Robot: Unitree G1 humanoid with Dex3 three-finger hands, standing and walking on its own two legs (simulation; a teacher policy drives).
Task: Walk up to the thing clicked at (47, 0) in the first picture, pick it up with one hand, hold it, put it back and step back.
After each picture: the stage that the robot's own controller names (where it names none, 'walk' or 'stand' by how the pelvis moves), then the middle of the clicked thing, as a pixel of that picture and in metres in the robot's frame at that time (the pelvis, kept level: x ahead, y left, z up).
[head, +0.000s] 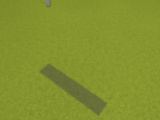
stand; out of the picture +2.34 +0.48 -0.66
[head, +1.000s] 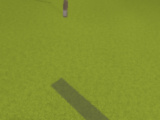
walk; (65, 9) +2.22 +0.19 -0.63
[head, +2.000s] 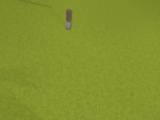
walk; (68, 19) +1.59 +0.13 -0.64
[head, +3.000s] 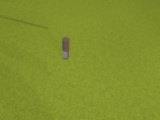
walk; (65, 48) +1.09 +0.14 -0.63
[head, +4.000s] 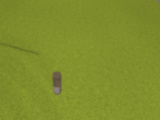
walk; (57, 83) +0.74 +0.17 -0.63
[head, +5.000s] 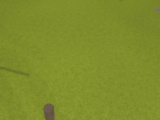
stand; (49, 115) +0.49 +0.17 -0.64
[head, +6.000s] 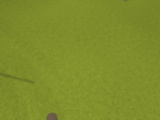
stand; out of the picture +0.44 +0.19 -0.65
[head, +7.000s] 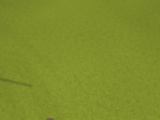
walk; out of the picture +0.40 +0.21 -0.66
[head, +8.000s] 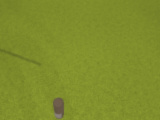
walk; (58, 109) +0.45 +0.12 -0.62
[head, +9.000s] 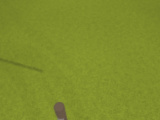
walk; (61, 113) +0.44 +0.18 -0.60
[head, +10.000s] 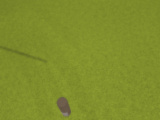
stand; (64, 107) +0.41 +0.16 -0.61
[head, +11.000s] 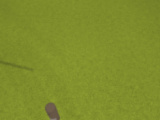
stand; (53, 113) +0.41 +0.22 -0.63
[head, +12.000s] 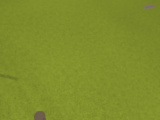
stand; out of the picture +0.42 +0.19 -0.64
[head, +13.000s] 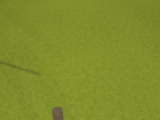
stand; (58, 118) +0.43 +0.15 -0.64
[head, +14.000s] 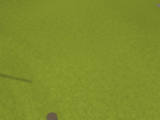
stand; out of the picture +0.43 +0.18 -0.65
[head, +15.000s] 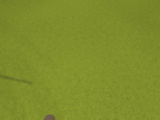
stand; out of the picture +0.42 +0.21 -0.66
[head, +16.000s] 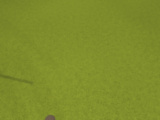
stand; out of the picture +0.41 +0.21 -0.66
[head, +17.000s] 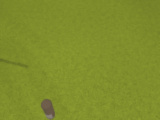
go down; (48, 109) +0.44 +0.20 -0.64
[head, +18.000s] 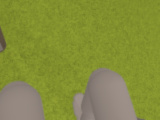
go down; out of the picture +0.51 +0.24 -0.23
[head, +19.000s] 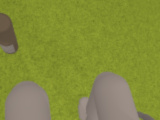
close in; (6, 37) +0.51 +0.23 -0.24
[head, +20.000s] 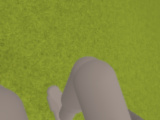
close in; out of the picture +0.50 +0.28 -0.17
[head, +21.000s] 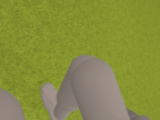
lift; out of the picture +0.49 +0.28 -0.17
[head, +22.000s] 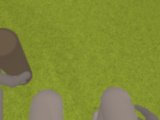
lift; (14, 63) +0.37 +0.21 -0.02
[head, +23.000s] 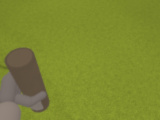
hold; (31, 85) +0.31 +0.16 +0.07
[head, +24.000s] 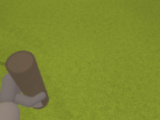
hold; (32, 85) +0.32 +0.16 +0.05
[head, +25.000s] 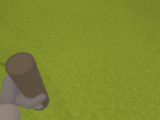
hold; (32, 86) +0.31 +0.16 +0.05
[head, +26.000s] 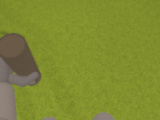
crouch; (24, 65) +0.39 +0.17 -0.01
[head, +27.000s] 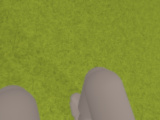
lower; out of the picture +0.52 +0.24 -0.07
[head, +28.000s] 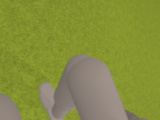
lower; out of the picture +0.48 +0.27 -0.18
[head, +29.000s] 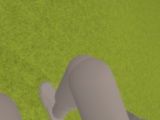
lower; out of the picture +0.48 +0.29 -0.18
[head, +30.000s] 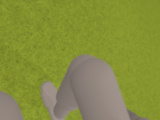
lower; out of the picture +0.48 +0.28 -0.18
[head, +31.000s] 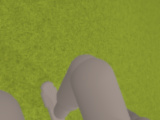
lower; out of the picture +0.48 +0.28 -0.18
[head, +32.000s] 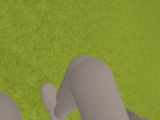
open; out of the picture +0.49 +0.28 -0.18
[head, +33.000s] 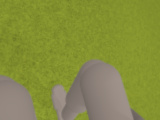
stand; out of the picture +0.48 +0.26 -0.19
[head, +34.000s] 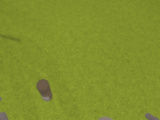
stand; (45, 91) +0.45 +0.18 -0.50
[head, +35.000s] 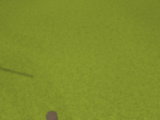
stand; out of the picture +0.42 +0.17 -0.60
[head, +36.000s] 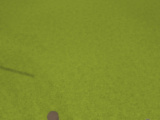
stand; out of the picture +0.42 +0.17 -0.60
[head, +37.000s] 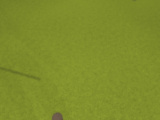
stand; out of the picture +0.43 +0.16 -0.64
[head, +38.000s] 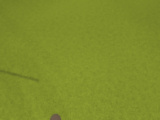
stand; out of the picture +0.42 +0.19 -0.66
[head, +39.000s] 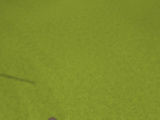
stand; out of the picture +0.41 +0.20 -0.66
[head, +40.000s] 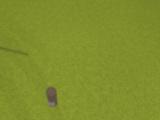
walk; (52, 97) +0.49 +0.15 -0.65
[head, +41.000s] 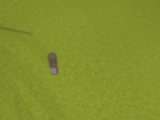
walk; (53, 64) +0.77 +0.23 -0.63
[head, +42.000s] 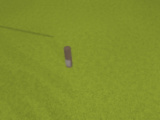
stand; (68, 57) +1.08 +0.18 -0.64
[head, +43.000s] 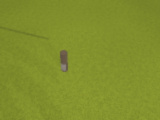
stand; (64, 61) +1.03 +0.16 -0.65
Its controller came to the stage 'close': yes
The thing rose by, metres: 0.69
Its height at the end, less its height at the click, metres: +0.00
